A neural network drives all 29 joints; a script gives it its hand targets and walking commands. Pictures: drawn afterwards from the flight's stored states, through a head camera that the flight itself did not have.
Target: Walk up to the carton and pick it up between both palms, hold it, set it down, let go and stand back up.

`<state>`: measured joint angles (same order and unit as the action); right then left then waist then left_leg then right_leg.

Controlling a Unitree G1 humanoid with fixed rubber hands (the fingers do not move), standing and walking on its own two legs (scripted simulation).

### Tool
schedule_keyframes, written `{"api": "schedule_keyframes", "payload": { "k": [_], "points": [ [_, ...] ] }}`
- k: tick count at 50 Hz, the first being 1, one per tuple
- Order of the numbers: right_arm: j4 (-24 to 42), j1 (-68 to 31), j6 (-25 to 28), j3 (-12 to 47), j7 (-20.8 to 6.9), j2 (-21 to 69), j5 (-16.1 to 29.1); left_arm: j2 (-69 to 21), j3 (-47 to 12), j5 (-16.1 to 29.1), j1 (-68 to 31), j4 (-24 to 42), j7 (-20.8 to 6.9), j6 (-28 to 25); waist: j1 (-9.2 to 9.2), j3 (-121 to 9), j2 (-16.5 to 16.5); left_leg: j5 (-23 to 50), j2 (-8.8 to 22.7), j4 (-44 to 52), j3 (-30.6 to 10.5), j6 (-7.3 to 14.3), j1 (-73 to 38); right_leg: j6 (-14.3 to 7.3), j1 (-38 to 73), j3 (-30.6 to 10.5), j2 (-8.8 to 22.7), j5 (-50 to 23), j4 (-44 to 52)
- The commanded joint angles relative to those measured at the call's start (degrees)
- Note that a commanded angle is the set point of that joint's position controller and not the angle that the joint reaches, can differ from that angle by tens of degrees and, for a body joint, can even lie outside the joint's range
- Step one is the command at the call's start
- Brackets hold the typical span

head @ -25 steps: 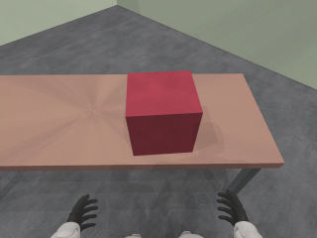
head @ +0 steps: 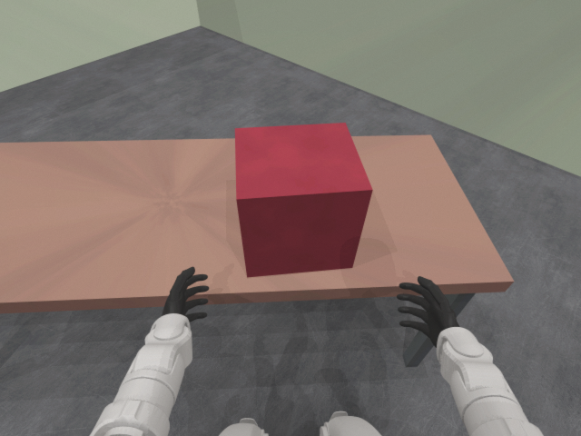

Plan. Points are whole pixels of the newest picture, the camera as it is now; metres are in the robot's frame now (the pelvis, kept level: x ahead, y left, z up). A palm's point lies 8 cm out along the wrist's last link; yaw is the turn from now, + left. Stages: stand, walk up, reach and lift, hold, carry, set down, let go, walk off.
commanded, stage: reach and lift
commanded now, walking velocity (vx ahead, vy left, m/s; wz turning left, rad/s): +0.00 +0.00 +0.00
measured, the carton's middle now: (295, 200) +0.57 -0.01 -0.03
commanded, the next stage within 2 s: none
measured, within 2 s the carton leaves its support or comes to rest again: neither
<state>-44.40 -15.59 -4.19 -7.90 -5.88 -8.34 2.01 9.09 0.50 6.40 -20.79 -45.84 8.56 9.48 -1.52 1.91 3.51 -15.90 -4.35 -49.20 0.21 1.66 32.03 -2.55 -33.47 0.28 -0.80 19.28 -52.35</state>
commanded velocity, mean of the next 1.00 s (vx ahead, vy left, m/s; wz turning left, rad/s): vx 0.00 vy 0.00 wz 0.00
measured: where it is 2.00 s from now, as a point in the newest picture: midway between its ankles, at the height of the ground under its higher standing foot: outside the picture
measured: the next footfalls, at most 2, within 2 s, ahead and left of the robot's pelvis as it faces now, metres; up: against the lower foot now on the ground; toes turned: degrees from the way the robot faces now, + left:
none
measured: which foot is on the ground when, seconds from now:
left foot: down 0.00-1.00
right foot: down 0.00-1.00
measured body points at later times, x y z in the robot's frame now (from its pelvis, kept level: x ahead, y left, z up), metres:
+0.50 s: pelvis +0.05 +0.02 +0.01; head +0.09 +0.02 +0.46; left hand +0.39 +0.17 +0.00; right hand +0.36 -0.25 +0.00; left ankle +0.11 +0.10 -0.69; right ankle +0.11 -0.09 -0.69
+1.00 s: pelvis +0.13 +0.00 +0.04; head +0.22 +0.01 +0.48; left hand +0.46 +0.18 +0.01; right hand +0.46 -0.24 +0.02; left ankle +0.11 +0.10 -0.69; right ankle +0.11 -0.09 -0.69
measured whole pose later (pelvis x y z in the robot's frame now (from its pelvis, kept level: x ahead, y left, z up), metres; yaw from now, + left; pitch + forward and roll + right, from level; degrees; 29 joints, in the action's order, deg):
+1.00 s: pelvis +0.13 +0.00 +0.04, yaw +1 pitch +16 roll +0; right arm -53.4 -18.5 26.5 6.2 -5.6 -18.2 22.0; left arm 7.7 -1.0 10.1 -11.7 -35.4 7.3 -14.8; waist -3.1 -7.3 0.6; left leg -17.9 -3.0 -34.5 -2.5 1.4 32.7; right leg -2.3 -32.4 1.7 -2.2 17.9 -34.1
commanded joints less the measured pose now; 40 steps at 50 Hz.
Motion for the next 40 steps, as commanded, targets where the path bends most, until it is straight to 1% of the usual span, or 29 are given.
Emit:
{"api": "schedule_keyframes", "payload": {
  "k": [1,2,3,4,5,6,8,9,10,11,12,14,16,18,21,24,26,29,32,33,36,38,40],
  "points": [
    [9.16,-19.38,4.4,-2.79,-1.56,-14.23,2.68,0.77,-6.28,5.99,-18.0,10.68,2.48,-6.58,-0.13,-23.81,-9.09,-29.68,6.4,13.42,-7.06,0.15,-3.14,0.68,5.52,1.73,-1.35,10.74,6.53],
    [8.98,-19.5,4.69,-2.41,-1.52,-15.95,3.72,-2.09,-8.21,7.21,-18.1,11.92,3.42,-8.03,-0.25,-24.9,-11.05,-37.28,9.93,16.48,-12.05,1.06,0.05,1.94,9.26,4.8,-3.61,4.52,2.31],
    [8.84,-20.07,4.99,-2.33,-1.34,-17.37,4.44,-3.81,-9.57,8.34,-18.3,13.64,4.14,-9.29,-0.4,-25.92,-11.69,-41.23,12.03,18.9,-15.84,1.52,2.21,2.56,12.39,6.0,-4.91,0.08,0.27],
    [8.5,-20.91,5.48,-2.52,-1.19,-18.33,4.48,-4.63,-10.38,9.29,-18.48,14.85,4.53,-10.27,-0.69,-26.34,-10.43,-42.64,12.86,20.41,-18.14,1.42,3.4,2.88,13.28,6.25,-5.44,-2.01,0.06],
    [8.04,-21.98,6.14,-2.84,-1.19,-18.96,4.12,-4.93,-10.76,9.89,-18.93,15.28,4.71,-10.91,-1.1,-26.5,-8.14,-42.62,12.98,21.1,-19.17,1.14,4.35,3.13,12.54,6.27,-5.55,-2.49,0.67],
    [7.84,-23.23,7.0,-3.14,-1.44,-19.31,3.56,-4.28,-10.93,10.49,-19.2,15.39,4.66,-11.26,-1.55,-26.55,-4.68,-39.04,11.95,20.85,-18.51,0.52,3.14,3.11,9.51,5.64,-4.8,-1.79,2.72],
    [7.88,-25.21,9.5,-3.61,-2.57,-19.14,2.47,-1.28,-10.42,10.79,-19.82,15.28,4.28,-12.02,-2.14,-26.93,2.52,-28.52,7.99,17.21,-13.69,-0.73,-1.86,2.58,0.91,3.01,-2.38,4.28,7.33],
    [8.01,-25.95,10.86,-3.88,-3.11,-19.02,2.57,0.09,-9.8,10.58,-20.37,15.46,4.3,-12.64,-2.33,-27.34,4.68,-23.6,6.47,15.04,-10.94,-0.44,-3.06,2.41,-1.4,1.67,-1.35,7.46,9.34],
    [8.06,-26.39,12.08,-4.03,-3.48,-19.0,2.96,1.3,-8.92,10.13,-20.87,15.76,4.47,-13.38,-2.18,-27.57,5.69,-19.51,5.44,13.33,-8.74,0.12,-3.46,2.29,-2.24,0.62,-0.52,9.68,10.92],
    [7.95,-26.59,13.07,-4.09,-3.69,-19.09,3.41,2.11,-8.04,9.53,-21.08,16.16,4.74,-14.07,-1.67,-27.59,5.68,-16.84,4.89,12.35,-7.44,0.48,-3.53,2.12,-2.23,0.01,0.0,10.44,11.77],
    [7.47,-26.55,13.9,-3.99,-3.85,-19.2,3.86,2.44,-7.28,8.76,-20.93,16.43,5.04,-14.62,-0.9,-27.37,4.83,-15.75,4.76,12.14,-7.04,0.47,-3.61,1.88,-1.7,-0.18,0.22,9.94,11.92],
    [5.49,-25.73,15.29,-3.38,-4.18,-19.02,4.98,2.22,-5.93,6.79,-19.55,15.72,5.56,-15.27,0.93,-26.47,2.06,-16.32,5.04,12.99,-7.52,-0.16,-3.75,1.53,0.15,0.02,0.27,7.51,11.45],
    [2.86,-24.44,16.84,-2.54,-4.49,-18.29,6.41,1.7,-4.41,4.81,-17.4,13.64,5.83,-15.55,2.45,-25.87,-0.04,-16.99,5.22,14.01,-7.85,-0.72,-3.16,1.49,2.11,0.01,0.27,5.74,11.39],
    [0.87,-23.37,18.79,-1.57,-4.73,-17.58,8.06,1.76,-3.08,3.65,-15.36,11.23,5.83,-16.08,3.25,-26.02,-0.78,-15.69,4.96,14.23,-7.24,-0.68,-2.46,1.64,3.45,-0.57,0.49,5.37,12.22],
    [-0.58,-22.42,22.15,0.24,-4.85,-17.52,10.89,2.47,-2.41,3.99,-13.4,9.13,5.45,-18.3,3.41,-26.84,-0.81,-11.27,4.08,13.25,-5.78,0.09,-2.31,1.65,4.43,-2.22,1.19,5.59,14.01],
    [-0.96,-21.75,25.51,2.14,-4.6,-18.59,13.69,2.86,-3.35,5.66,-12.23,10.11,4.77,-22.03,2.92,-27.79,-1.1,-6.52,3.58,12.37,-5.58,0.7,-2.86,1.32,4.87,-3.64,1.72,3.22,15.02],
    [-1.21,-21.29,27.77,3.33,-4.2,-19.42,14.98,2.77,-4.35,6.91,-11.6,11.5,4.17,-24.85,2.06,-29.25,-1.23,-2.91,3.44,11.7,-5.82,0.83,-3.52,1.08,4.55,-4.16,1.69,-0.14,14.94],
    [-1.84,-21.14,30.22,5.0,-3.57,-20.59,15.87,2.94,-5.45,8.51,-10.93,12.84,2.99,-27.91,0.36,-33.39,-0.73,3.27,3.13,10.46,-5.88,0.42,-4.95,1.24,4.13,-4.1,0.96,-6.62,14.4],
    [-1.12,-21.67,31.34,6.4,-2.96,-21.71,16.33,3.77,-6.06,9.55,-10.62,15.05,1.73,-29.15,-1.46,-39.21,0.89,9.88,2.69,9.76,-5.72,-0.2,-6.5,1.87,5.79,-3.8,0.05,-15.08,14.05],
    [-0.15,-21.54,31.64,6.71,-2.76,-22.1,16.62,4.07,-6.07,9.74,-10.28,16.66,1.37,-29.33,-2.03,-41.44,1.4,12.66,2.46,9.64,-5.68,-0.45,-7.01,2.12,6.98,-3.73,-0.18,-18.64,13.89],
    [3.15,-19.96,33.13,7.44,-1.99,-23.15,17.86,4.72,-5.31,9.36,-7.71,22.74,0.57,-29.83,-3.5,-47.97,1.65,23.4,1.48,9.57,-5.96,-1.73,-8.14,2.76,12.57,-3.94,-0.59,-31.99,13.04],
    [3.51,-18.7,33.79,7.72,-1.39,-23.26,18.1,5.09,-4.14,8.28,-5.11,24.54,0.14,-29.58,-3.74,-49.52,1.04,28.34,0.91,10.3,-6.0,-2.48,-7.99,2.92,16.58,-4.11,-0.51,-38.97,12.87],
    [2.43,-17.33,33.98,8.34,-0.81,-22.8,18.37,5.29,-2.63,6.68,-2.51,24.01,-0.24,-29.05,-3.38,-48.72,0.33,30.64,0.57,11.48,-5.82,-2.88,-7.82,3.03,20.07,-4.18,-0.31,-43.43,13.29]
  ]
}}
